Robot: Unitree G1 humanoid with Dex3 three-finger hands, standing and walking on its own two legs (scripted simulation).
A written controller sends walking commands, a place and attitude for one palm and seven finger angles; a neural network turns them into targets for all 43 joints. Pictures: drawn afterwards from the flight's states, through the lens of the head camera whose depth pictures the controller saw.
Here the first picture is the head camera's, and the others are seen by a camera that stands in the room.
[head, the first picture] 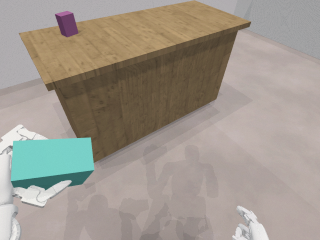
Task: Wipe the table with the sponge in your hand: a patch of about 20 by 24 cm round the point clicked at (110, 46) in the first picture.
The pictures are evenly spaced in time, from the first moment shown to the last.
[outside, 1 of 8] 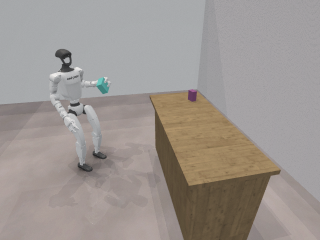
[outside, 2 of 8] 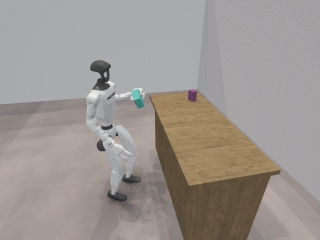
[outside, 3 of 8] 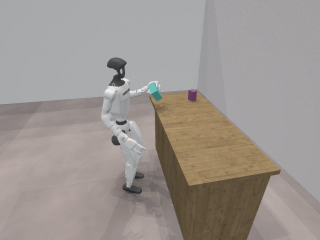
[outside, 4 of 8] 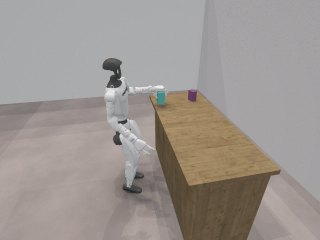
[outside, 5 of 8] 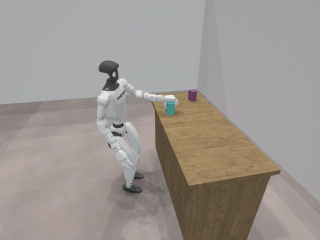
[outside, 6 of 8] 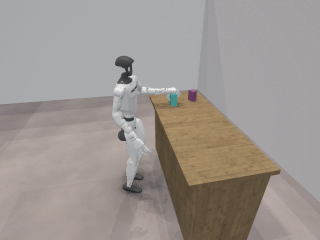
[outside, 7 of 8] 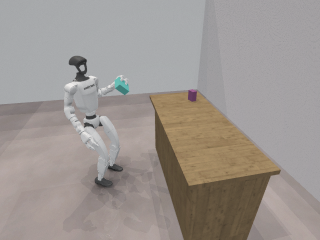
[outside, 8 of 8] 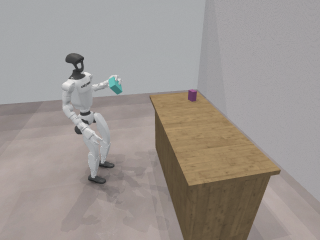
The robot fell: no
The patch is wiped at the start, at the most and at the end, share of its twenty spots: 0.00 1.00 1.00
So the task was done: yes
